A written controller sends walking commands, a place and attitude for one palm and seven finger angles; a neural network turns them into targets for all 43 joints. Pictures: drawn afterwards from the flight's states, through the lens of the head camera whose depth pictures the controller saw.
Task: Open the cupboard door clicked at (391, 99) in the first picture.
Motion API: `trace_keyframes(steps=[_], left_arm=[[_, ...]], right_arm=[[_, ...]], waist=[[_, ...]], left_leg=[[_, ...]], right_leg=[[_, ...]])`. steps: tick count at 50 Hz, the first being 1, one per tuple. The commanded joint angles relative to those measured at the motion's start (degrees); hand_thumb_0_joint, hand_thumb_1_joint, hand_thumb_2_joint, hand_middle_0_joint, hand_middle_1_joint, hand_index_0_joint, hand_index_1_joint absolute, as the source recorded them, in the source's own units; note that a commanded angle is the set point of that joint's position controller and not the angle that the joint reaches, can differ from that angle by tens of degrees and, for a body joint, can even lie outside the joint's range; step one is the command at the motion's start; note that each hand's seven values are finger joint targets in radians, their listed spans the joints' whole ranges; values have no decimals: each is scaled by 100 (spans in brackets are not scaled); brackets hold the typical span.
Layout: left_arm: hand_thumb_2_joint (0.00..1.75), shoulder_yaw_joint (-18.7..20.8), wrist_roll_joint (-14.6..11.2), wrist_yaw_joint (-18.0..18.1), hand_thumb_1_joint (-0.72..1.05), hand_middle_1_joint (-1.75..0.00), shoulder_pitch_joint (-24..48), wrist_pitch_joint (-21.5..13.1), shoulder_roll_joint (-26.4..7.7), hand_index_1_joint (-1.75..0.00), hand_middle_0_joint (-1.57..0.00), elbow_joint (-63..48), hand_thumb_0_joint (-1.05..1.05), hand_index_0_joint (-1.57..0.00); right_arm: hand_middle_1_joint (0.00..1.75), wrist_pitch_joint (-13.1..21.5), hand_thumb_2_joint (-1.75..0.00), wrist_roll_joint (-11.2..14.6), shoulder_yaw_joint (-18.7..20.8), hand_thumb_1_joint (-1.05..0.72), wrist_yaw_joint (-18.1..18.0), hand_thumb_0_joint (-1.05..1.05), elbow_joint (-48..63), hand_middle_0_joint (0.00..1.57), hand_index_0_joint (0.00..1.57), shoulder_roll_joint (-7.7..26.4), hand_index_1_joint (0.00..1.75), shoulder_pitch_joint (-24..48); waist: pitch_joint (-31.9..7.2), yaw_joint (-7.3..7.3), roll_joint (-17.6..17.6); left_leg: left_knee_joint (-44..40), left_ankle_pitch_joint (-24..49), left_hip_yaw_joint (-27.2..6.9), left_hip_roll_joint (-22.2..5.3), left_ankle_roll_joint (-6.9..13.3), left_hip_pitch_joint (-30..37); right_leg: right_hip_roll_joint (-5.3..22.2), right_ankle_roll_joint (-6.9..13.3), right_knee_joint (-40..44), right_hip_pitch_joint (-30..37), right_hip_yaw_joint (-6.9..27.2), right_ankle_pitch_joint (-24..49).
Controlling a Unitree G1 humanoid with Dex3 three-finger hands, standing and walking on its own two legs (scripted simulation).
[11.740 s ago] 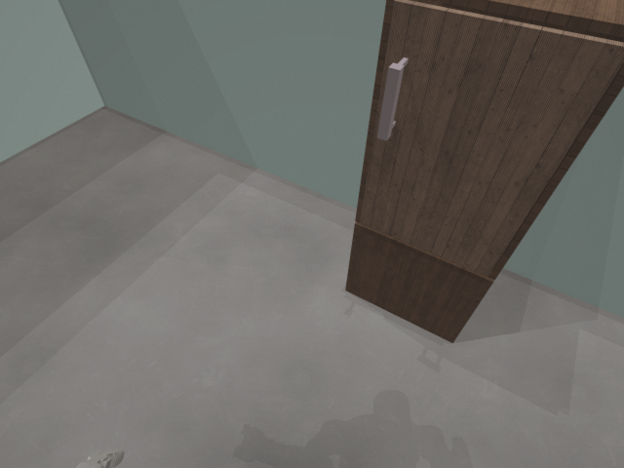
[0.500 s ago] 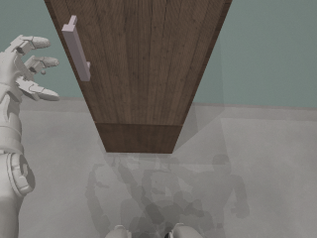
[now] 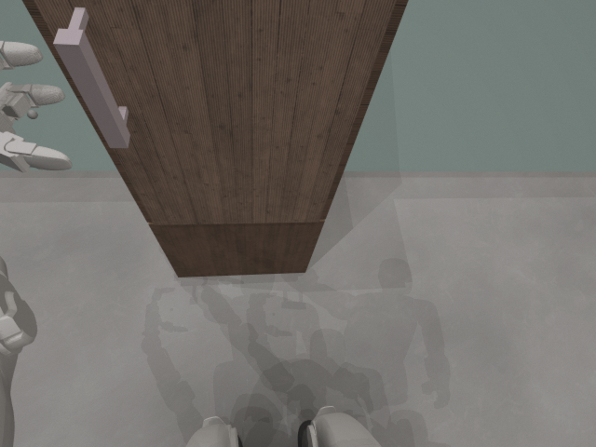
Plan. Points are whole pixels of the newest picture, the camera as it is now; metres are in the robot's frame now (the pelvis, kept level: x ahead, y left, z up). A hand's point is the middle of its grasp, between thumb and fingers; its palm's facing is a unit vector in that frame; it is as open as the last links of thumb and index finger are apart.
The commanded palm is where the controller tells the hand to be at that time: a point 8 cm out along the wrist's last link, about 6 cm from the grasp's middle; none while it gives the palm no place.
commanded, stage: move the hooked fingers beside the handle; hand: left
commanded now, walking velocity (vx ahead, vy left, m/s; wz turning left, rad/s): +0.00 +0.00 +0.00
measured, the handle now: (101, 84) +0.55 +0.19 +0.11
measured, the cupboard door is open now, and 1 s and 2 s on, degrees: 0 0 0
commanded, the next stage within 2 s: slide the fingers in behind the handle in 0.50 s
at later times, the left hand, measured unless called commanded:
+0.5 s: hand (37, 120) +0.50 +0.25 +0.11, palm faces -0.03 -1.00 +0.02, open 14.0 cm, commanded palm +0.49 +0.30 +0.11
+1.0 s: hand (55, 117) +0.50 +0.24 +0.11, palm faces -0.03 -1.00 +0.03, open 14.0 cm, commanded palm +0.48 +0.28 +0.11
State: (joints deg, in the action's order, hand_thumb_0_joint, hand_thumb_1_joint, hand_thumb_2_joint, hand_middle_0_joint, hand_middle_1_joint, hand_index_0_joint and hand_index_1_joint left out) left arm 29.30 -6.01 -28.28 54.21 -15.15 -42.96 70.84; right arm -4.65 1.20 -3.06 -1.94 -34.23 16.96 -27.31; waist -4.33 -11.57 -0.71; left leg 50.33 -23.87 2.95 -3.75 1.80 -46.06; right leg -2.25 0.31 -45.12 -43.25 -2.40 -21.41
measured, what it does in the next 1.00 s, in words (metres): stands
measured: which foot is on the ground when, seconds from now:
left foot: down 0.00-1.00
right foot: down 0.00-1.00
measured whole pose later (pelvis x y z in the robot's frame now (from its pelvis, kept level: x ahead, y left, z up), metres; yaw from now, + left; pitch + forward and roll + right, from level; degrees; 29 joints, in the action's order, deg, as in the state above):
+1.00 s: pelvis -0.01 +0.00 +0.00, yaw +1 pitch +19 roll -4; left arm 25.3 -6.9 -24.1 54.5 -15.9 -37.4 69.3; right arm -4.3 1.0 -2.8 -1.1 -34.9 16.8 -26.5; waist -4.9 -11.2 -0.9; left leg 51.6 -24.1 2.1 -3.4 2.0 -46.1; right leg -2.0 0.1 -45.8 -42.7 -3.0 -21.6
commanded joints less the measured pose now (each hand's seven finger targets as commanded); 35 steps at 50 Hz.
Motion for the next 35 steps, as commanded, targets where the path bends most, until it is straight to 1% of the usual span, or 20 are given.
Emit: trace_keyframes(steps=[1,2,6,8,9,10,11,13,15,18,19,21,22,25,28,29,30,32,33,35], left_arm=[[30,38,-214,-37,-50,-120,2417,-438,-1702,-120,-30,-1325,0,-30],[30,-96,-235,-63,-50,-120,2453,-414,-1530,-120,-30,-1284,0,-30],[30,-120,-241,-92,-50,-120,2455,-404,-1523,-120,-30,-1291,0,-30],[30,-382,-296,-73,-50,-120,2646,-399,-1135,-120,-30,-1341,0,-30],[30,-243,-279,-47,-50,-120,2707,-413,-1337,-120,-30,-1418,0,-30],[30,-367,-308,-50,-50,-120,2633,-391,-1119,-120,-30,-1370,0,-30],[30,-155,-321,-23,-50,-120,2536,-402,-1338,-120,-30,-1397,0,-30],[30,-170,-349,-6,-50,-120,2421,-401,-1281,-120,-30,-1379,0,-30],[30,-347,-261,67,-50,-120,2564,-388,-1118,-120,-30,-1369,0,-30],[30,-338,-262,191,-50,-120,2641,-436,-1073,-120,-30,-1520,0,-30],[30,-440,-246,216,-50,-120,2759,-419,-953,-120,-30,-1426,0,-30],[30,-379,-223,273,-50,-120,2767,-378,-1054,-120,-30,-1112,0,-30],[30,-323,-180,303,-50,-120,2824,-377,-1194,-120,-30,-1075,0,-30],[30,-237,-72,357,-50,-120,2983,-456,-1404,-120,-30,-1093,0,-30],[30,-324,-129,333,-50,-120,3109,-533,-1244,-120,-30,-1219,0,-30],[30,-127,-113,304,-50,-120,3044,-537,-1501,-120,-30,-1187,0,-30],[30,-72,-118,271,-50,-120,2829,-494,-1553,-120,-30,-1022,0,-30],[30,-301,-100,216,-50,-120,2846,-394,-1325,-120,-30,-895,0,-30],[30,-349,-143,215,-50,-120,2886,-403,-1216,-120,-30,-946,0,-30],[30,-212,-144,239,-50,-120,2724,-408,-1351,-120,-30,-1098,0,-30]], right_arm=[[30,44,-90,-17,449,-90,-113,0,239,20,20,1110,30,-780],[30,52,-90,-13,451,-90,-113,0,225,20,20,1105,30,-756],[30,51,-90,-9,448,-90,-136,0,188,20,20,1110,30,-729],[30,73,-90,-17,433,-90,-123,0,161,20,20,1070,30,-695],[30,62,-90,-25,445,-90,-127,0,134,20,20,1103,30,-722],[30,71,-90,-29,452,-90,-109,0,141,20,20,1081,30,-689],[30,71,-90,-46,455,-90,-104,0,153,20,20,1102,30,-703],[30,71,-90,-37,434,-90,-95,0,217,20,20,1095,30,-660],[30,60,-90,-26,437,-90,-77,0,220,20,20,1067,30,-595],[30,62,-90,-36,433,-90,-77,0,261,20,20,1070,30,-591],[30,65,-90,-23,432,-90,-68,0,238,20,20,1057,30,-559],[30,80,-90,-20,416,-90,-84,0,209,20,20,1097,30,-573],[30,92,-90,-21,400,-90,-94,0,222,20,20,1122,30,-578],[30,123,-90,-29,380,-90,-121,0,217,20,20,1116,30,-596],[30,160,-90,-53,370,-90,-109,0,206,20,20,1096,30,-659],[30,152,-90,-58,380,-90,-106,0,184,20,20,1123,30,-695],[30,141,-90,-42,383,-90,-111,0,209,20,20,1132,30,-708],[30,132,-90,-37,364,-90,-103,0,214,20,20,1108,30,-688],[30,141,-90,-41,364,-90,-106,0,210,20,20,1097,30,-720],[30,129,-90,-48,395,-90,-90,0,228,20,20,1114,30,-759]], waist=[[-2594,132,-932],[-2536,78,-960],[-2657,97,-1039],[-2510,21,-1234],[-2672,56,-1210],[-2684,41,-1236],[-2753,125,-1074],[-2760,170,-1046],[-2582,112,-1079],[-2679,129,-1095],[-2575,50,-1137],[-2322,-2,-770],[-2282,5,-750],[-2495,20,-976],[-2718,-4,-1128],[-2884,56,-1084],[-2871,67,-854],[-2523,8,-855],[-2529,3,-939],[-2762,80,-940]], left_leg=[[-317,2777,-459,171,61,2303],[-322,2702,-455,174,61,2317],[-263,2936,-513,165,40,2473],[-247,3085,-548,145,23,2670],[-239,3268,-618,103,-12,2808],[-223,3316,-607,113,-17,2854],[-219,3325,-615,113,-11,2770],[-224,3378,-609,137,-10,2684],[-242,3182,-626,121,-29,2672],[-249,3283,-677,111,-44,2782],[-253,3168,-671,97,-57,2804],[-293,2668,-674,111,-24,2462],[-317,2464,-663,130,-10,2304],[-265,2495,-668,140,-23,2365],[-231,2737,-706,131,-42,2573],[-222,2778,-701,110,-52,2587],[-216,2720,-673,130,-24,2430],[-250,2416,-613,150,4,2135],[-256,2517,-624,154,4,2238],[-271,2578,-618,136,-3,2353]], right_leg=[[-141,38,383,791,78,2202],[-141,37,400,719,76,2151],[-128,61,340,635,54,2208],[-139,82,336,364,11,2129],[-138,72,307,347,-6,2140],[-140,69,319,322,-5,2156],[-133,70,300,465,-4,2208],[-130,90,249,562,-10,2271],[-126,67,261,372,-35,2064],[-127,93,225,351,-47,2005],[-132,69,261,207,-47,1922],[-130,62,296,230,-40,1714],[-117,64,294,274,-24,1626],[-104,76,247,273,9,1637],[-123,94,201,263,-14,1718],[-132,81,194,360,-11,1771],[-137,71,203,474,7,1826],[-127,55,244,427,7,1725],[-135,78,239,410,-9,1755],[-145,67,258,473,-4,1779]])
